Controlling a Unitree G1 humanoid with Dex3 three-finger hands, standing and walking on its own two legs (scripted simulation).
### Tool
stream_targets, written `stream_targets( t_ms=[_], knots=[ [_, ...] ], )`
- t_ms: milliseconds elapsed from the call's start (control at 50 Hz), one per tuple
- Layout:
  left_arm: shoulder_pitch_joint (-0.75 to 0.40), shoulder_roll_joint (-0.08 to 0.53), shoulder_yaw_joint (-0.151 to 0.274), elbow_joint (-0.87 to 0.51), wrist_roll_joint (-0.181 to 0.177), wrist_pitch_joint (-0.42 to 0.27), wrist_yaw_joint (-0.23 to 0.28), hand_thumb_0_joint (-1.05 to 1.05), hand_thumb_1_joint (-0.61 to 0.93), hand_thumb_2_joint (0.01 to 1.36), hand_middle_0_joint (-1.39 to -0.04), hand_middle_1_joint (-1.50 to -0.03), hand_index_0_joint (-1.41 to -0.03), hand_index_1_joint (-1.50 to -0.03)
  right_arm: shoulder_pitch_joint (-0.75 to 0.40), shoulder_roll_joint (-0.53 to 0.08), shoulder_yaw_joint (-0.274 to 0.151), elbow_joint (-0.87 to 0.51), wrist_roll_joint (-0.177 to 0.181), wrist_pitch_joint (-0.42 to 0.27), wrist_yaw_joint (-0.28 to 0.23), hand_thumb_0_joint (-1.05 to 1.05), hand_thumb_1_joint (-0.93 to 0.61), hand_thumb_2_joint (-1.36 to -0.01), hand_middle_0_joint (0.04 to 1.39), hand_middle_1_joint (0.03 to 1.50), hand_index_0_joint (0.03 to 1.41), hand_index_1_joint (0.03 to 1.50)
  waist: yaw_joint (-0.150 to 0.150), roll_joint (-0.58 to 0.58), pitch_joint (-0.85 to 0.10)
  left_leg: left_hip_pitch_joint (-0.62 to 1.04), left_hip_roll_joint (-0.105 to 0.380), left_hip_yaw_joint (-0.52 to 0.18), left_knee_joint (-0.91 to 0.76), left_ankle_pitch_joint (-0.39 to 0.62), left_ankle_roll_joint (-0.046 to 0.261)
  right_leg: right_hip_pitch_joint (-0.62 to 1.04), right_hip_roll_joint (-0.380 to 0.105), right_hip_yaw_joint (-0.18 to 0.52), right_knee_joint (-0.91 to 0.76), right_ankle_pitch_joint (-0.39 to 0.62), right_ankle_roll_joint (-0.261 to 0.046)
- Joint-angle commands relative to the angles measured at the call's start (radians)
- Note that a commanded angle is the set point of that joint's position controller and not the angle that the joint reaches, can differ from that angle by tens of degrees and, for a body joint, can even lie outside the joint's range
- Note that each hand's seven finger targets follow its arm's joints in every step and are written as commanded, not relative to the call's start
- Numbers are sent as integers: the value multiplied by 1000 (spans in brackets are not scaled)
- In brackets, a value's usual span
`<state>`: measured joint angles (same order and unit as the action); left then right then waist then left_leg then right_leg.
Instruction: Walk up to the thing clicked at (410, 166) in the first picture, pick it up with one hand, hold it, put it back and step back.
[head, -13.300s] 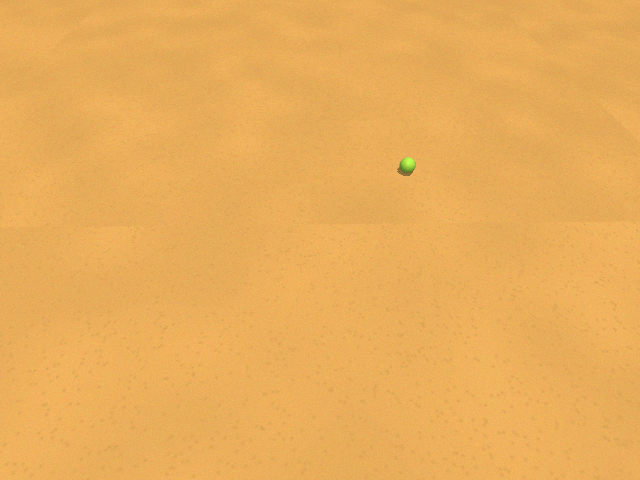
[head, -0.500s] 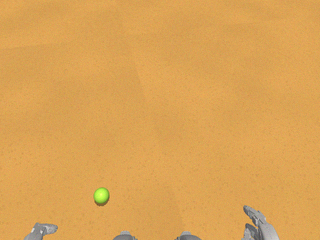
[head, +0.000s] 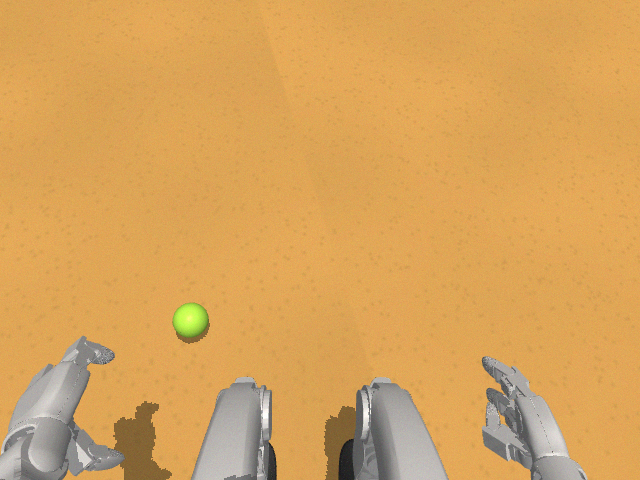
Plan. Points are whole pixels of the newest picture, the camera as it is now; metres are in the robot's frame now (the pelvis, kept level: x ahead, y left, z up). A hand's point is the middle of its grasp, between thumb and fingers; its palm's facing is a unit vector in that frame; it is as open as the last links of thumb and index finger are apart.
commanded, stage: rise first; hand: left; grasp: from above
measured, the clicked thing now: (190, 320) +0.44 +0.27 -0.52
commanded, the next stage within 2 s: approach in 1.64 s
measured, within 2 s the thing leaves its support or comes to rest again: neither
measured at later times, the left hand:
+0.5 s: hand (131, 351) +0.33 +0.31 -0.29, palm faces -0.49 -0.22 -0.84, open 14.0 cm
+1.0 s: hand (146, 334) +0.37 +0.31 -0.36, palm faces -0.46 -0.04 -0.88, open 14.2 cm
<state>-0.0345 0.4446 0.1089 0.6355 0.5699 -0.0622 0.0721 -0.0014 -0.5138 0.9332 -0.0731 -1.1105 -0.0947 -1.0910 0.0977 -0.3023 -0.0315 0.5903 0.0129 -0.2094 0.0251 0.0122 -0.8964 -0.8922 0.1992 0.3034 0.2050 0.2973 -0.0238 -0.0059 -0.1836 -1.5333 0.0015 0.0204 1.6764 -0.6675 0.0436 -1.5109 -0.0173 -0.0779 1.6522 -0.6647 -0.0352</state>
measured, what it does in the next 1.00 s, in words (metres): lowers itself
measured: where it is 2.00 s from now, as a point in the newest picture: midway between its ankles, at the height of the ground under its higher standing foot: outside the picture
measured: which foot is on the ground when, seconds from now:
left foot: down 0.00-1.00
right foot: down 0.00-1.00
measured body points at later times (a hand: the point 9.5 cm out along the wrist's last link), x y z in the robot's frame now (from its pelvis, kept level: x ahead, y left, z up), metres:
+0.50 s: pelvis -0.05 +0.00 -0.15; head +0.17 +0.03 +0.25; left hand +0.35 +0.32 -0.24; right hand +0.04 -0.29 -0.27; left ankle +0.04 +0.10 -0.52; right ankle +0.05 -0.11 -0.52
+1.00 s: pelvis -0.05 +0.00 -0.20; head +0.20 +0.05 +0.18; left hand +0.39 +0.31 -0.31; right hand +0.04 -0.28 -0.32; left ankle +0.04 +0.10 -0.52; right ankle +0.05 -0.11 -0.52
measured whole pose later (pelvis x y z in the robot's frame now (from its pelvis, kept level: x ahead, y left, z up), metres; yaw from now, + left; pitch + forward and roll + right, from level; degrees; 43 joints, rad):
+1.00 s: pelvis -0.05 +0.00 -0.20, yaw -5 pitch +35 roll -7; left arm -0.76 0.75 0.16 1.27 1.26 -0.37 0.37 0.00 -0.54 1.02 -0.09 -0.96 -0.08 -0.98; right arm 0.08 -0.28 0.00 0.76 -0.12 -0.05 0.13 0.01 -0.91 -0.90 0.20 0.30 0.20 0.30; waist -0.11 -0.03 -0.07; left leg -2.25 0.04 -0.03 2.32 -0.68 0.08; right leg -2.18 -0.03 -0.16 2.24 -0.66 -0.05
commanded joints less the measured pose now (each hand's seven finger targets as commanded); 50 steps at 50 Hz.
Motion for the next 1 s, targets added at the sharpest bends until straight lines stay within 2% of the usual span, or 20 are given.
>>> stream_targets(
  t_ms=[0,40,60,80,140,180,220,260,380,460,480,540,640,660,680,780,800,880,920,980],
  knots=[
    [-152,311,132,-39,100,-77,71,0,-541,955,-78,-1109,-92,-1095,69,-170,-74,-43,7,-20,1,0,-908,-903,200,300,200,300,27,117,-496,272,-12,-78,-98,353,-28,56,32,51,-47,285,-6],
    [-266,317,117,7,136,-89,83,0,-545,963,-74,-1111,-88,-1096,84,-169,-79,-23,6,-13,5,0,-912,-904,200,300,200,300,6,81,-529,177,-20,-51,-24,327,-14,56,34,58,-37,291,0],
    [-309,319,110,58,148,-97,85,0,-566,979,-73,-1103,-81,-1093,85,-166,-78,-12,4,-11,9,0,-916,-906,200,300,200,300,3,58,-520,121,-23,-50,-2,283,-14,38,34,55,-23,256,-1],
    [-347,347,117,80,159,-109,85,0,-532,977,-59,-1098,-70,-1087,92,-166,-81,1,2,-10,12,0,-885,-898,200,300,200,300,11,56,-521,86,-24,-43,23,258,-11,33,32,58,-16,235,1],
    [-470,452,151,96,204,-143,85,0,-511,979,-61,-1081,-70,-1072,112,-174,-98,18,-5,0,14,0,-866,-894,199,300,200,300,17,41,-613,23,-21,-25,91,213,-6,42,29,72,9,195,8],
    [-525,449,123,128,234,-161,82,0,-513,994,-48,-1083,-56,-1075,124,-168,-98,34,-12,5,15,0,-861,-893,200,300,200,300,-4,24,-605,-47,-20,-17,127,172,-3,50,30,89,8,152,14],
    [-582,478,127,165,260,-182,81,0,-511,999,-43,-1077,-50,-1069,131,-163,-97,51,-18,10,15,0,-856,-892,200,300,200,300,-12,14,-594,-97,-18,-14,159,122,2,22,35,99,7,83,16],
    [-624,515,145,186,289,-202,82,0,-514,1002,-41,-1070,-49,-1062,140,-172,-98,65,-23,17,18,0,-861,-893,200,300,200,300,0,55,-617,-87,-19,-18,163,93,0,-37,40,69,47,58,7],
    [-698,552,145,275,376,-256,123,0,-524,1007,-45,-1048,-54,-1039,144,-176,-84,91,-37,44,29,0,-879,-896,200,300,200,300,-8,131,-557,-114,-12,-54,179,35,-3,-173,44,9,142,34,-5],
    [-732,560,147,333,443,-281,167,0,-562,1041,-53,-1001,-47,-1006,160,-180,-76,103,-50,75,42,0,-892,-900,200,300,200,300,-19,138,-548,-120,-11,-74,208,84,-6,-241,47,-15,199,83,-12],
    [-742,585,157,347,462,-284,181,0,-557,1034,-53,-1003,-50,-1005,158,-187,-74,110,-52,82,45,0,-896,-901,200,300,200,300,-12,159,-551,-115,-10,-81,215,93,-9,-265,46,-18,220,89,-15],
    [-795,551,126,381,503,-290,214,0,-559,1031,-57,-987,-51,-992,165,-194,-70,117,-66,102,56,0,-899,-902,200,300,200,300,-37,193,-531,-95,-3,-107,221,106,-17,-341,43,-33,260,102,-15],
    [-869,573,113,412,561,-295,259,0,-565,1036,-61,-962,-49,-973,176,-203,-66,128,-85,129,70,0,-902,-903,200,300,200,300,-49,226,-564,-70,-2,-120,259,156,-24,-386,38,-39,306,131,-16],
    [-856,560,104,448,577,-290,264,0,-564,1031,-63,-959,-51,-970,182,-209,-66,135,-91,133,73,0,-901,-903,200,300,200,300,-55,232,-545,-52,4,-136,255,159,-28,-421,34,-44,317,123,-13],
    [-906,553,87,425,582,-294,269,0,-548,1016,-62,-968,-56,-972,175,-209,-69,135,-94,135,75,0,-901,-903,200,300,200,300,-65,251,-544,-53,7,-140,261,148,-30,-442,31,-45,326,116,-13],
    [-938,575,91,451,628,-300,299,0,-554,1018,-69,-958,-59,-967,186,-216,-65,147,-114,148,85,0,-905,-904,199,300,200,300,-71,262,-560,-45,8,-143,299,170,-30,-469,27,-43,354,126,-9],
    [-951,597,98,445,636,-300,307,0,-547,1010,-74,-958,-65,-965,184,-214,-65,149,-116,150,86,0,-906,-904,199,300,200,300,-67,267,-568,-57,6,-134,308,162,-27,-459,28,-41,355,126,-11],
    [-973,600,103,488,658,-301,326,0,-541,995,-71,-975,-68,-976,186,-213,-58,152,-130,156,92,0,-909,-905,199,300,200,300,-86,238,-569,-94,2,-123,351,174,-19,-453,28,-38,367,143,-7],
    [-979,615,107,496,677,-304,336,0,-557,1010,-84,-961,-72,-972,193,-206,-54,157,-133,159,92,0,-913,-907,199,300,200,300,-82,210,-579,-126,-3,-99,376,176,-7,-415,37,-34,353,162,-5],
    [-1002,658,136,501,690,-311,353,0,-554,1007,-79,-971,-71,-978,192,-204,-47,155,-143,164,94,0,-913,-906,199,300,200,300,-83,194,-585,-181,-6,-83,397,161,-1,-378,40,-33,357,162,-3]
  ],
)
